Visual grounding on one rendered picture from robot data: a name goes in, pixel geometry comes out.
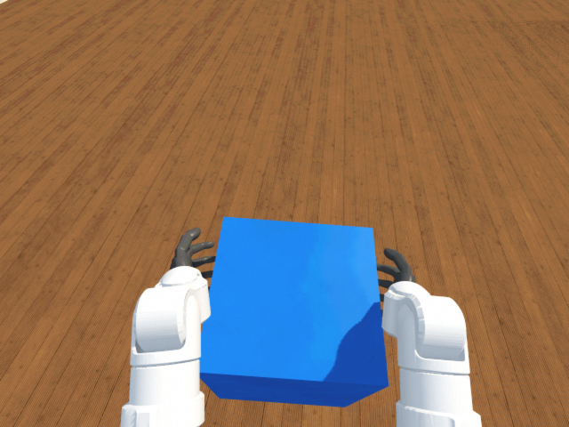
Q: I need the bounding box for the right robot forearm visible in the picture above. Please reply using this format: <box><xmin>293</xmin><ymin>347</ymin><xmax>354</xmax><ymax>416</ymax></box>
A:
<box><xmin>381</xmin><ymin>281</ymin><xmax>482</xmax><ymax>427</ymax></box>

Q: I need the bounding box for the robot right hand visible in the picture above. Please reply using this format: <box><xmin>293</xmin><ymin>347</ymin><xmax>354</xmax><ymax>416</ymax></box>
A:
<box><xmin>376</xmin><ymin>248</ymin><xmax>416</xmax><ymax>316</ymax></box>

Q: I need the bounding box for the left robot forearm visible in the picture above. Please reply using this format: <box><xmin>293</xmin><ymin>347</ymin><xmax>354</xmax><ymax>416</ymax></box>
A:
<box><xmin>120</xmin><ymin>266</ymin><xmax>211</xmax><ymax>427</ymax></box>

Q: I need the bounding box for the robot left hand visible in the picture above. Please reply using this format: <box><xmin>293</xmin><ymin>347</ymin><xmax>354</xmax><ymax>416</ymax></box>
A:
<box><xmin>170</xmin><ymin>228</ymin><xmax>216</xmax><ymax>292</ymax></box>

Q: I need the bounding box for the carton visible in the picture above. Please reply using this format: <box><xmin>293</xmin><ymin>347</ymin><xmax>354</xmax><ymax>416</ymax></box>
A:
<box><xmin>199</xmin><ymin>217</ymin><xmax>389</xmax><ymax>407</ymax></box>

